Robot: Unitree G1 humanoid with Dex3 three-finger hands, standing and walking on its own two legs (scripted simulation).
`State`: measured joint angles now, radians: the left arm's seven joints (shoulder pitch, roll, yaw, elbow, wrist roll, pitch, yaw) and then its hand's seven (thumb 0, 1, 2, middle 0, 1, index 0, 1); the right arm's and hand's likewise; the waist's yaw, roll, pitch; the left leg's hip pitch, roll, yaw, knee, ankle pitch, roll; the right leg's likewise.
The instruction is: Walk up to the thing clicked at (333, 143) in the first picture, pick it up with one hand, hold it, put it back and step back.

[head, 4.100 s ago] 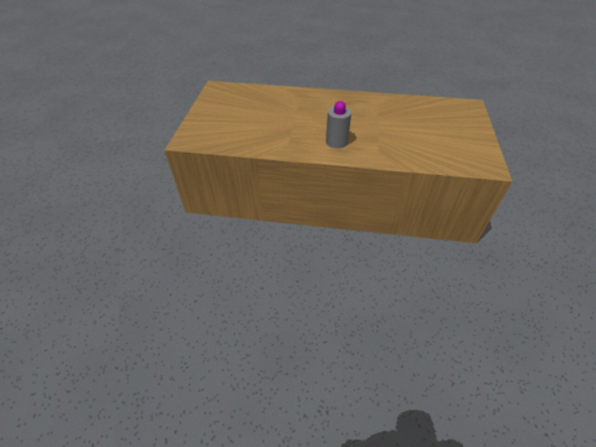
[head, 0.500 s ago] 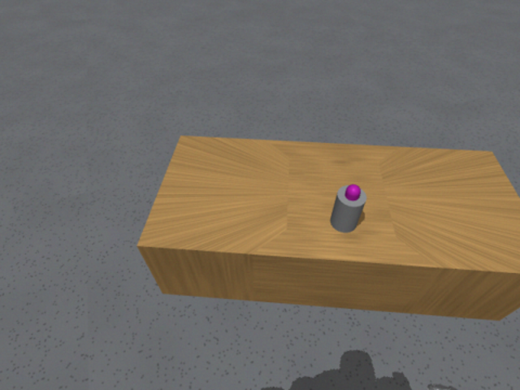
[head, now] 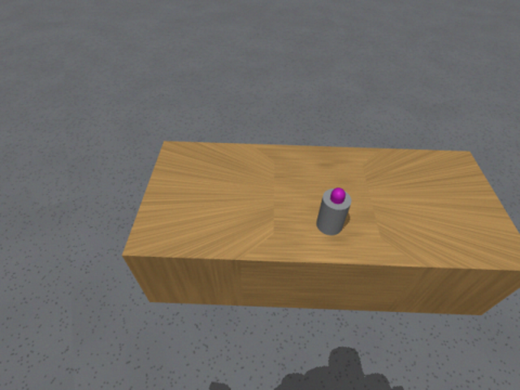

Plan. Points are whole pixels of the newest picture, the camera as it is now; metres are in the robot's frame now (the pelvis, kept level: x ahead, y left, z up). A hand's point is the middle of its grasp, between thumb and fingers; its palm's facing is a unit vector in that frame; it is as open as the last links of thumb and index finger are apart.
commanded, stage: walk up
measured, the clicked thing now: (334, 208) +0.72 -0.24 -0.33
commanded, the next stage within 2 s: stand in 0.44 s
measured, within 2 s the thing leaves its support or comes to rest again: neither
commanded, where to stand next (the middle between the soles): +0.07 -0.02 m, yaw -1 degrees
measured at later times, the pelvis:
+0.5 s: pelvis +0.01 +0.01 +0.00, yaw +0 degrees
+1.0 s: pelvis +0.03 +0.00 +0.00, yaw +0 degrees
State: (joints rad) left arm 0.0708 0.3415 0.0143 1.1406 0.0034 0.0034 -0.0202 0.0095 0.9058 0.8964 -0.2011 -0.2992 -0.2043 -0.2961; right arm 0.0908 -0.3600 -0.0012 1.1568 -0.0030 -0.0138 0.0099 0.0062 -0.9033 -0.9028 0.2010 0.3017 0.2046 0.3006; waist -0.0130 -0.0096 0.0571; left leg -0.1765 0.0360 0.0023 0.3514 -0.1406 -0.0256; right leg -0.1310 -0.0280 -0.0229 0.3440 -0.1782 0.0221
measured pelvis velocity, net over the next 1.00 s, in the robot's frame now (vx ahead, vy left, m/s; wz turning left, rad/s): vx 0.03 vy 0.00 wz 0.00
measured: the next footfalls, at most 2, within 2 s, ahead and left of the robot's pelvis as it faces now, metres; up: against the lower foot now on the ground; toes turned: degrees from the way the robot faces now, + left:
none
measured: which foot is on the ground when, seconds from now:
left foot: down 0.00-1.00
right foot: down 0.00-1.00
